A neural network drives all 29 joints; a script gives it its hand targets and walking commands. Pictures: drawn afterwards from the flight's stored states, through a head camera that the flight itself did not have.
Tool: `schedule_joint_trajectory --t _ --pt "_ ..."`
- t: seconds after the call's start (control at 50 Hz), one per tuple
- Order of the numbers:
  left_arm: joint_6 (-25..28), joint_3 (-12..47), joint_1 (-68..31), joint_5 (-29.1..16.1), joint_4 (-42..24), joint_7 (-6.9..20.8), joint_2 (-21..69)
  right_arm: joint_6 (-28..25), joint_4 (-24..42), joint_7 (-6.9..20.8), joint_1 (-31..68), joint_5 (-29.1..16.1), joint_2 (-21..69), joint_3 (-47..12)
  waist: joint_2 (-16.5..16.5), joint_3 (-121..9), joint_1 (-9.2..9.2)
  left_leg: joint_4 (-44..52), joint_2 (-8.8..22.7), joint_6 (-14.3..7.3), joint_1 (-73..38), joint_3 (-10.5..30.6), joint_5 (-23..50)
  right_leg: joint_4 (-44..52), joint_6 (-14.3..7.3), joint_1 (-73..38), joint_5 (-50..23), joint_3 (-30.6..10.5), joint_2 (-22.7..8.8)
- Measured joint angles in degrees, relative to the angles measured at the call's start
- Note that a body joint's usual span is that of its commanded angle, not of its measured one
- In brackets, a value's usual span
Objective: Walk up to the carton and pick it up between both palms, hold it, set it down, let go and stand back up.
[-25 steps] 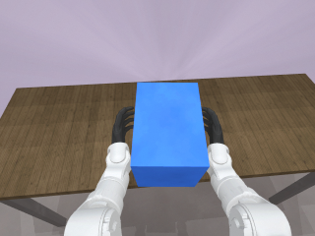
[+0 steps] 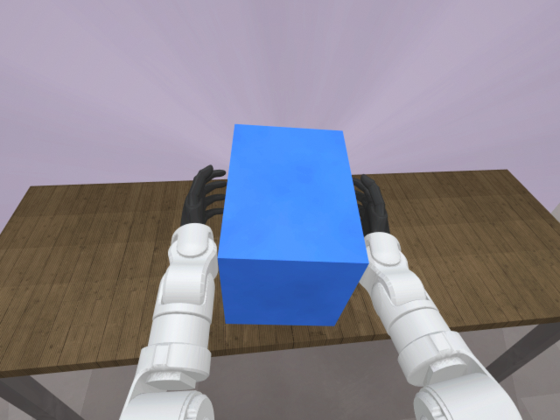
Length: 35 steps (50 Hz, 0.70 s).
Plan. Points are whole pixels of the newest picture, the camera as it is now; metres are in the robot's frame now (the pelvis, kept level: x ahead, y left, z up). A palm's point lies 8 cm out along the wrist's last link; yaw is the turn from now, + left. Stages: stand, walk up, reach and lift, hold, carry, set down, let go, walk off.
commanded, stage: reach and lift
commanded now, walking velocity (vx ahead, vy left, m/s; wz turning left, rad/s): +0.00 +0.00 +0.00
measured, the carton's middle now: (284, 225) +0.38 +0.00 +0.10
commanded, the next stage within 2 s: hold in 1.14 s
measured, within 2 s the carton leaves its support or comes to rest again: neither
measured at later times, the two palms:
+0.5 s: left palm (185, 207) +0.35 +0.14 +0.16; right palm (371, 227) +0.34 -0.12 +0.13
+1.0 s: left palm (182, 205) +0.35 +0.14 +0.17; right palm (370, 221) +0.34 -0.12 +0.14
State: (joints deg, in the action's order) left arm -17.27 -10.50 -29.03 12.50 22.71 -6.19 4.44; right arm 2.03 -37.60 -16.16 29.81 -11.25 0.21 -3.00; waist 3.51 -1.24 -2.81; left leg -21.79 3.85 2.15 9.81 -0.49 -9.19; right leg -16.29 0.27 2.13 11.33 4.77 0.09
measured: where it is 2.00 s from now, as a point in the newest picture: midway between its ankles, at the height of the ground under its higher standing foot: outside the picture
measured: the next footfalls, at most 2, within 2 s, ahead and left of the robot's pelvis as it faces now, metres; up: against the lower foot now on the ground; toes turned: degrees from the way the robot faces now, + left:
none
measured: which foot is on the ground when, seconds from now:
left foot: down 0.00-1.00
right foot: down 0.00-1.00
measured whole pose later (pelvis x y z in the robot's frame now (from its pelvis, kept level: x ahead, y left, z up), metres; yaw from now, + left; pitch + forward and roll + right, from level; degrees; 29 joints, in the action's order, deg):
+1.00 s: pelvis -0.01 +0.01 +0.00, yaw +1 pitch -8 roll -1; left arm -35.6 -13.3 -32.3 19.7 7.5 -0.7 5.9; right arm 13.8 -28.5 -15.7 32.1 -9.4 2.3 -0.6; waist 3.5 4.0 -4.2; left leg -21.4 2.9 1.5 4.5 -0.3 -8.8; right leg -16.3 0.8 -3.2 11.3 5.0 -0.7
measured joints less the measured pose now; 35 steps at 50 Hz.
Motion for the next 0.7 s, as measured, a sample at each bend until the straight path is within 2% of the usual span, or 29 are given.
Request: schedule_joint_trajectory --t 0.18,0.26,0.32,0.5,0.7 --pt "-9.8 -2.0 -0.5 5.1 -8.6 3.3 1.7 5.7 4.2 0.6 -0.1 1.1 1.3 1.4 0.6 3.1 -0.35 0.5 -0.7 -0.4 -4.0 0.2 0.4 0.1 0.4 -4.0 -0.1 0.3 -0.6" --pt "-11.9 -2.2 -0.8 6.0 -10.1 3.9 2.0 6.9 5.0 0.9 -0.1 1.8 1.9 2.1 0.4 3.7 -0.44 0.5 -0.9 -0.7 -4.5 0.3 0.7 0.0 0.5 -4.4 -0.3 0.3 -0.8" --pt "-13.5 -2.7 -2.6 6.4 -8.7 4.2 1.8 8.6 4.6 1.4 0.7 4.0 3.0 4.4 0.4 3.7 -0.21 1.1 -1.1 -0.9 -4.0 0.0 1.3 -0.6 0.5 -3.3 -0.4 0.1 -1.0" --pt "-14.6 -3.4 -6.9 6.5 -7.3 4.1 1.2 9.7 4.3 2.4 4.0 5.7 3.4 7.4 0.1 3.5 0.22 1.6 -0.8 -1.0 -2.2 -0.8 2.2 -0.7 0.5 -0.9 -1.4 -0.8 -0.8" --pt "-16.3 -4.3 -5.7 8.4 -10.6 5.1 2.1 9.8 4.1 2.1 4.4 3.4 2.3 4.7 0.5 4.7 -0.86 1.6 -0.8 -0.8 -5.0 -0.6 1.3 0.1 0.6 -4.2 -0.7 -0.5 -0.8"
